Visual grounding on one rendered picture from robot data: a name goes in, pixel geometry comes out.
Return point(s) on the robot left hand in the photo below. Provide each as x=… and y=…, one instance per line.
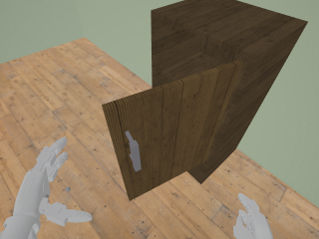
x=35, y=185

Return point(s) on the handle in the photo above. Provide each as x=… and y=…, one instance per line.
x=135, y=152

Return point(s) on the robot left forearm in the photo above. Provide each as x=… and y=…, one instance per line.
x=21, y=226

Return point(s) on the cupboard door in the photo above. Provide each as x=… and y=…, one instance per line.
x=174, y=125

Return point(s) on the robot right hand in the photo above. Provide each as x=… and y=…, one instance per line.
x=257, y=226

